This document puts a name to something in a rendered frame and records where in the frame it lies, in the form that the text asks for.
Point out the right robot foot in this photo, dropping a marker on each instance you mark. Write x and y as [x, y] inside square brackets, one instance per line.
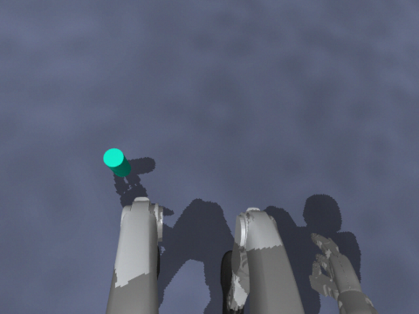
[226, 278]

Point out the right robot hand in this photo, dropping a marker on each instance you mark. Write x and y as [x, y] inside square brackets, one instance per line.
[338, 267]

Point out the can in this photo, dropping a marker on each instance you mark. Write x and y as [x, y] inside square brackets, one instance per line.
[117, 162]

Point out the right robot arm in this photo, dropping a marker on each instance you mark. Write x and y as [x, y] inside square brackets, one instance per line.
[355, 302]

